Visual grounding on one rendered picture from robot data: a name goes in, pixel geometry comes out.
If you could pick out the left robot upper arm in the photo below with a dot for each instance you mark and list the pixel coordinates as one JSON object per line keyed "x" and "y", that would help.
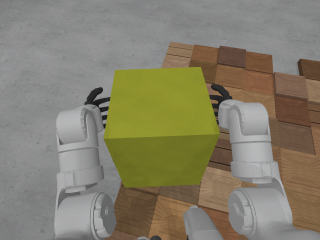
{"x": 89, "y": 216}

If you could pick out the robot right hand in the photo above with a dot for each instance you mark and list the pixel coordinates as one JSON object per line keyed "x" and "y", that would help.
{"x": 225, "y": 96}

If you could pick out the right robot shin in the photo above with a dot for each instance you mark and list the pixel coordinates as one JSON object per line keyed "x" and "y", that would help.
{"x": 193, "y": 206}

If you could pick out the robot left hand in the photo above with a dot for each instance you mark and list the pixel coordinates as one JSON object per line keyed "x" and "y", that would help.
{"x": 90, "y": 101}

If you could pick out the carton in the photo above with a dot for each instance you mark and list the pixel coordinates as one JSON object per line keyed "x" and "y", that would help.
{"x": 161, "y": 129}

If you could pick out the right robot upper arm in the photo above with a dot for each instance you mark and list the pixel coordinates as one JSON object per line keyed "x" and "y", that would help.
{"x": 263, "y": 213}

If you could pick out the right robot thigh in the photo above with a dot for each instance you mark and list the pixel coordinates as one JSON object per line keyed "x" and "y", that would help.
{"x": 199, "y": 226}

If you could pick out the robot left forearm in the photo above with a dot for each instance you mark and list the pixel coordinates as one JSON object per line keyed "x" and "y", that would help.
{"x": 77, "y": 144}

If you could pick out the robot right forearm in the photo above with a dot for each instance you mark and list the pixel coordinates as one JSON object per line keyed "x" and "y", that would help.
{"x": 249, "y": 133}

